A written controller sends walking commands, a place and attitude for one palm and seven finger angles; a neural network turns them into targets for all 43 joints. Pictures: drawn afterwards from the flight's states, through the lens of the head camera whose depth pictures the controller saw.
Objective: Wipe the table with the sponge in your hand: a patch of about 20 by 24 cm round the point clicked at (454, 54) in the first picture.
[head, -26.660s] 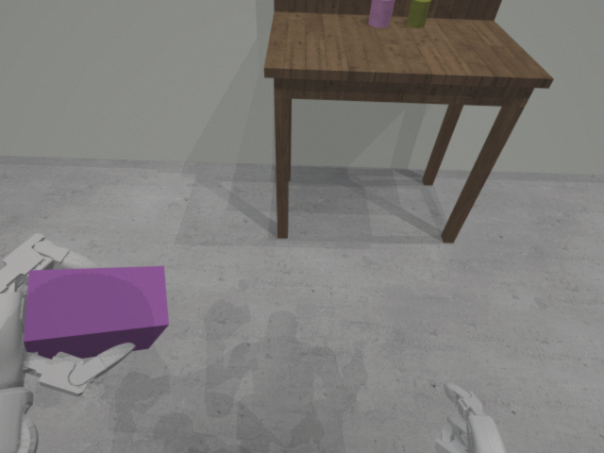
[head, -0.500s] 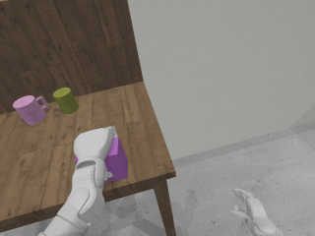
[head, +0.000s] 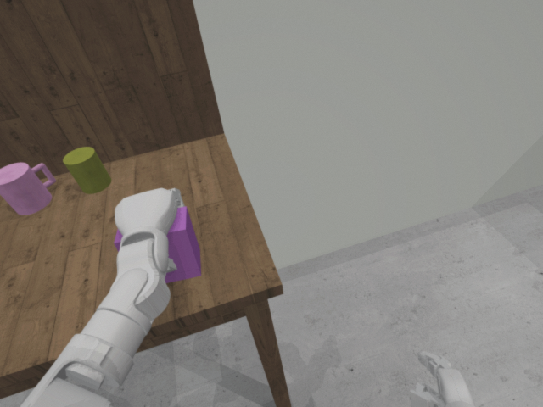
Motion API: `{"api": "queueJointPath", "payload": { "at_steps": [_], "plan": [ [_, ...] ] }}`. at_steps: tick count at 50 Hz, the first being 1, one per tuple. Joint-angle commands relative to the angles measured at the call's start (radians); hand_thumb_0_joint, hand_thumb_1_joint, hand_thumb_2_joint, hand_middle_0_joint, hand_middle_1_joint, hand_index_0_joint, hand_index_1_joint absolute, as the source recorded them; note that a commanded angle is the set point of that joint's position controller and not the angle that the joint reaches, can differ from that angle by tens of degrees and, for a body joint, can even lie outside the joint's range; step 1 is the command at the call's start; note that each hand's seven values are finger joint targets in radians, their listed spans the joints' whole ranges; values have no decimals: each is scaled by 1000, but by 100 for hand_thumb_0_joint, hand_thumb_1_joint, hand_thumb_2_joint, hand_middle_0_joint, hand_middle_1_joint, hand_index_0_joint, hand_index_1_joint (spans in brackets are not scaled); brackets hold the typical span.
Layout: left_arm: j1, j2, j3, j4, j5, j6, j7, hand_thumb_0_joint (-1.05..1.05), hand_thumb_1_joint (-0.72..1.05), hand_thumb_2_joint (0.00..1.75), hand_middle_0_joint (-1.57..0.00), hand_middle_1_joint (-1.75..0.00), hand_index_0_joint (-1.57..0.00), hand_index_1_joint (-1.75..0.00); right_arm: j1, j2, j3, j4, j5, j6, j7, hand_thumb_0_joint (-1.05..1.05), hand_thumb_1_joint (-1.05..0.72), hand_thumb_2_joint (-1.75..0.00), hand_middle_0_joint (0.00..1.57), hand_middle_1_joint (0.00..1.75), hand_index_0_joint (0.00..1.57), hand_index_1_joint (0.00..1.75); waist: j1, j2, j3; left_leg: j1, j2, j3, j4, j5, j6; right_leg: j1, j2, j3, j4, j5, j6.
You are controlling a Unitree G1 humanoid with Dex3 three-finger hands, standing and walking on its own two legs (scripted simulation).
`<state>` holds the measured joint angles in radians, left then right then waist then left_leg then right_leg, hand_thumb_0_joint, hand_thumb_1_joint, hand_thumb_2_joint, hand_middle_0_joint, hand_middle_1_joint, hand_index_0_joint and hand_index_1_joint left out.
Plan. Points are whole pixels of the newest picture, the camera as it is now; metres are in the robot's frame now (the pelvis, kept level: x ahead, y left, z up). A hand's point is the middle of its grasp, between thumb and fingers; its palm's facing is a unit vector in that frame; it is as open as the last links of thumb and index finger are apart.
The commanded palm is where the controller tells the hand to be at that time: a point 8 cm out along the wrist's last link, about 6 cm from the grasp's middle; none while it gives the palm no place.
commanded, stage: wipe forward along the third lane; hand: left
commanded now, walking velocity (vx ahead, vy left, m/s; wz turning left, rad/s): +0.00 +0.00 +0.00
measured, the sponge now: (165, 254) +0.34 +0.22 +0.05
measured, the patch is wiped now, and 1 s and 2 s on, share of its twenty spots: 0.90 1.00 1.00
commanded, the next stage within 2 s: wipe back along the third lane in 0.90 s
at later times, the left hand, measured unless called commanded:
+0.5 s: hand (162, 213) +0.40 +0.23 +0.09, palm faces -0.05 -0.02 -1.00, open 10.2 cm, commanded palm +0.38 +0.25 +0.13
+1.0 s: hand (159, 193) +0.45 +0.25 +0.09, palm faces -0.09 -0.01 -1.00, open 10.2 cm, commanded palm +0.43 +0.27 +0.13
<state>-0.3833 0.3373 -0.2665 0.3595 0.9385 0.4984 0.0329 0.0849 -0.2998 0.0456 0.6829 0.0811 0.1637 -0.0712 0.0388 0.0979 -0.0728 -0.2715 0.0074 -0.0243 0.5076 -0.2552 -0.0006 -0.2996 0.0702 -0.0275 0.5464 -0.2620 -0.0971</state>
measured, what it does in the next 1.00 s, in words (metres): stands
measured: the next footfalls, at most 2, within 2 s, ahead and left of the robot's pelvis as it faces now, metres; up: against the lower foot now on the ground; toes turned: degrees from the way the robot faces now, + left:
none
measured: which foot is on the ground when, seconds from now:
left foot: down 0.00-1.00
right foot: down 0.00-1.00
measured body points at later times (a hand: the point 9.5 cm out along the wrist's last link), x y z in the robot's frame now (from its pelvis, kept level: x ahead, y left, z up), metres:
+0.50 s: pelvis +0.01 -0.01 +0.00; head +0.01 -0.06 +0.45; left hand +0.40 +0.22 +0.15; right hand +0.17 -0.26 -0.13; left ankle +0.01 +0.15 -0.73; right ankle +0.02 -0.05 -0.73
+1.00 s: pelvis +0.02 +0.00 +0.00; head +0.05 -0.03 +0.45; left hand +0.45 +0.25 +0.15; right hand +0.12 -0.26 -0.14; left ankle +0.01 +0.15 -0.73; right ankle +0.02 -0.05 -0.73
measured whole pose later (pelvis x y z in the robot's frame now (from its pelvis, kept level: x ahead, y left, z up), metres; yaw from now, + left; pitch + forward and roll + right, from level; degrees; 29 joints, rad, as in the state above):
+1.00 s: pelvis +0.02 +0.00 +0.00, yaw +1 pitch +9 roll +1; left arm -0.76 0.46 -0.14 0.89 0.97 0.23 0.07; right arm 0.20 -0.30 0.02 0.72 0.08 0.17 -0.07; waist -0.04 0.07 -0.10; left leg -0.43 0.01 -0.05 0.54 -0.27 0.01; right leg -0.43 0.08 -0.04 0.53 -0.26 -0.10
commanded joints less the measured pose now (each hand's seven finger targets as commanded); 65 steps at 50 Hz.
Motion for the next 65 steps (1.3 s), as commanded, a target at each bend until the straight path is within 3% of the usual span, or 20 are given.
{"api": "queueJointPath", "payload": {
  "at_steps": [1, 2, 5, 7, 9, 12, 13, 20, 23, 24, 27, 30, 32, 38, 42, 50, 52, 57, 61, 65],
  "plan": [
    [-271, 194, 84, 64, 26, -29, 21, 0, 10, 130, -120, -160, -120, -160, -160, -99, -39, -160, 1, -52, -10, 0, -90, -90, 20, 30, 20, 30, -13, -231, -51, -115, -54, 32, -50, -45, 44, 74, -68, 163, -186, -119, 68],
    [-295, 215, 98, 68, 30, -37, 20, 0, 10, 130, -120, -160, -120, -160, -157, -104, -40, -160, -1, -51, -12, 0, -90, -90, 20, 30, 20, 30, -12, -207, -53, -124, -55, 25, -54, -48, 42, 71, -68, 176, -189, -135, 63],
    [-322, 185, 75, 98, 23, -64, 23, 0, 10, 130, -120, -160, -120, -160, -132, -100, -46, -154, 1, -56, -13, 0, -90, -90, 20, 30, 20, 30, -19, -205, -69, -123, -56, 34, -43, -44, 46, 70, -71, 159, -186, -109, 69],
    [-335, 225, 113, 117, 20, -78, 28, 0, 10, 130, -120, -160, -120, -160, -116, -104, -50, -150, 1, -55, -13, 0, -90, -90, 20, 30, 20, 30, -16, -217, -110, -134, -55, 26, -38, -25, 45, 103, -73, 172, -175, -63, 67],
    [-313, 204, 102, 130, 12, -91, 32, 0, 10, 130, -120, -160, -120, -160, -104, -103, -53, -149, 1, -55, -11, 0, -90, -90, 20, 30, 20, 30, -15, -216, -122, -136, -57, 31, -31, -11, 47, 117, -76, 163, -166, -1, 72],
    [-311, 267, 157, 152, 18, -105, 38, 0, 10, 130, -120, -160, -120, -160, -90, -111, -56, -141, -2, -48, -11, 0, -90, -90, 20, 30, 20, 30, -10, -214, -147, -155, -57, 23, -30, 3, 44, 143, -75, 180, -153, 58, 69],
    [-322, 234, 124, 158, 14, -107, 40, 0, 10, 130, -120, -160, -120, -160, -87, -105, -54, -145, 1, -47, -10, 0, -90, -90, 20, 30, 20, 30, -18, -227, -132, -160, -59, 30, -28, -3, 47, 139, -78, 168, -155, 58, 77],
    [-392, 271, 136, 225, 35, -129, 44, 0, 10, 130, -120, -160, -120, -160, -63, -110, -56, -127, 2, -44, -13, 0, -90, -90, 20, 30, 20, 30, -35, -215, -116, -170, -57, 33, -21, -9, 50, 102, -77, 170, -161, 53, 79],
    [-431, 317, 168, 256, 41, -144, 48, 0, 10, 130, -120, -160, -120, -160, -44, -112, -58, -118, 1, -41, -15, 0, -90, -90, 20, 30, 20, 30, -35, -205, -146, -171, -56, 30, -18, 4, 51, 114, -77, 164, -151, 73, 78],
    [-453, 278, 133, 264, 40, -148, 45, 0, 10, 130, -120, -160, -120, -160, -45, -108, -55, -120, 2, -41, -16, 0, -90, -90, 20, 30, 20, 30, -43, -209, -141, -176, -58, 31, -16, 5, 52, 109, -78, 161, -150, 87, 80],
    [-471, 321, 171, 291, 38, -160, 45, 0, 10, 130, -120, -160, -120, -160, -32, -112, -59, -117, 1, -38, -16, 0, -90, -90, 20, 30, 20, 30, -36, -210, -179, -176, -57, 26, -17, 20, 52, 133, -78, 159, -141, 131, 80],
    [-540, 332, 158, 341, 47, -177, 45, 0, 10, 130, -120, -160, -120, -160, -19, -112, -55, -106, 3, -36, -19, 0, -90, -90, 20, 30, 20, 30, -56, -200, -156, -191, -55, 29, -8, 2, 53, 106, -84, 162, -147, 108, 85],
    [-575, 350, 172, 356, 50, -188, 45, 0, 10, 130, -120, -160, -120, -160, -4, -113, -59, -106, 3, -35, -19, 0, -90, -90, 20, 30, 20, 30, -56, -199, -185, -191, -55, 24, -11, 14, 53, 117, -80, 153, -139, 122, 81],
    [-589, 324, 153, 405, 65, -215, 56, 0, 10, 130, -120, -160, -120, -160, 33, -111, -65, -103, -1, -29, -10, 0, -90, -90, 20, 30, 20, 30, -62, -156, -234, -179, -56, 30, 1, 58, 58, 129, -77, 132, -118, 227, 78],
    [-654, 336, 157, 435, 63, -227, 61, 0, 10, 130, -120, -160, -120, -160, 48, -118, -69, -94, 1, -24, -8, 0, -90, -90, 20, 30, 20, 30, -83, -193, -215, -200, -55, 23, -4, 45, 59, 111, -72, 121, -122, 208, 79],
    [-652, 374, 185, 508, 66, -240, 80, 0, 10, 130, -120, -160, -120, -160, 87, -122, -72, -81, -1, -23, -1, 0, -90, -90, 20, 30, 20, 30, -76, -175, -259, -211, -52, 30, 4, 67, 61, 135, -74, 116, -113, 260, 81],
    [-596, 321, 167, 487, 59, -242, 76, 0, 10, 130, -120, -160, -120, -160, 83, -113, -79, -93, -1, -18, 7, 0, -90, -90, 20, 30, 20, 30, -61, -158, -303, -187, -53, 30, -3, 103, 59, 165, -69, 105, -105, 298, 72],
    [-442, 244, 153, 393, 29, -230, 80, 0, 10, 130, -120, -160, -120, -160, 55, -112, -86, -123, 4, -4, 26, 0, -90, -90, 20, 30, 20, 30, -41, -180, -301, -147, -50, 35, -13, 155, 61, 199, -60, 89, -103, 390, 66],
    [-382, 178, 104, 343, 4, -167, 91, 0, 10, 130, -120, -160, -120, -160, 2, -110, -78, -136, 15, 5, 32, 0, -90, -90, 20, 30, 20, 30, -40, -191, -186, -130, -48, 38, -45, 99, 63, 144, -53, 78, -143, 270, 66],
    [-362, 132, 70, 288, -3, -88, 92, 0, 10, 130, -120, -160, -120, -160, -40, -104, -75, -146, 18, 14, 35, 0, -90, -90, 20, 30, 20, 30, -31, -168, -178, -79, -48, 34, -66, 116, 61, 138, -46, 57, -153, 225, 58]
  ]
}}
